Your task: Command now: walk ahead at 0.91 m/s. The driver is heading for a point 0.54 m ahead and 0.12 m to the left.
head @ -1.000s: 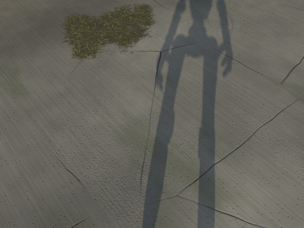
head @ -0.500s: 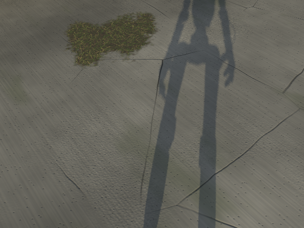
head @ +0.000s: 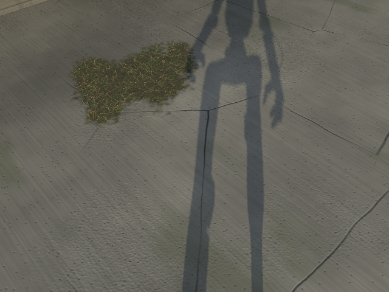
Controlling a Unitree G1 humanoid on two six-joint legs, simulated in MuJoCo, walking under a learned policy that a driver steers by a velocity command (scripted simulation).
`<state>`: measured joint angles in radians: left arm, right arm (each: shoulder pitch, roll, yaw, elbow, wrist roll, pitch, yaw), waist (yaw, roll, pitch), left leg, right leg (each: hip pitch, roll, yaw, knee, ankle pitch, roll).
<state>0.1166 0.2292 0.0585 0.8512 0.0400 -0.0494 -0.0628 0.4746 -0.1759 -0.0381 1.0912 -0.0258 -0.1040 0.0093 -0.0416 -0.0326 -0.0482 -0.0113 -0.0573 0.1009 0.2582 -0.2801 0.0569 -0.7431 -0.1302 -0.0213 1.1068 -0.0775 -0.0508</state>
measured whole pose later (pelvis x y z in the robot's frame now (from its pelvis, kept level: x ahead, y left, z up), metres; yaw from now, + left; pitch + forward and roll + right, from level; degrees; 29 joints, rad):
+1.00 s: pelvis +0.71 -0.02 +0.00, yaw +9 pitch +1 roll +1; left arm 0.09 0.24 0.04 0.89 -0.01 -0.01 0.06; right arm 0.16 -0.22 -0.02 0.94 -0.03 -0.05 0.01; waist -0.03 -0.03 0.03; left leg -0.31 -0.11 0.02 0.39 -0.10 0.10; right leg -0.48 -0.10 0.09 0.76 -0.29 0.06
